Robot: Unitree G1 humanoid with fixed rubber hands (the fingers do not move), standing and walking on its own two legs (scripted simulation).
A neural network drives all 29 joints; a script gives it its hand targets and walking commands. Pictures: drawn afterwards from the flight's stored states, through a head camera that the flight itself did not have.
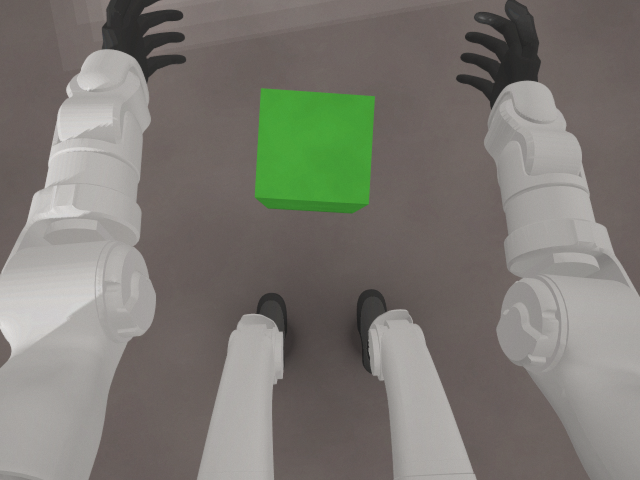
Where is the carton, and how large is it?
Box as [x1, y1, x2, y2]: [255, 88, 374, 212]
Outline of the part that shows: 261,88 255,197 268,208 353,212 368,203 374,96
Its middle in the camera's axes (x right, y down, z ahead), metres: -0.01 -0.17 +0.84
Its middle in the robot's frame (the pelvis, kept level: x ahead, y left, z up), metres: +0.53 +0.00 -0.53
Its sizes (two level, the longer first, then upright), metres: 0.210 0.200 0.250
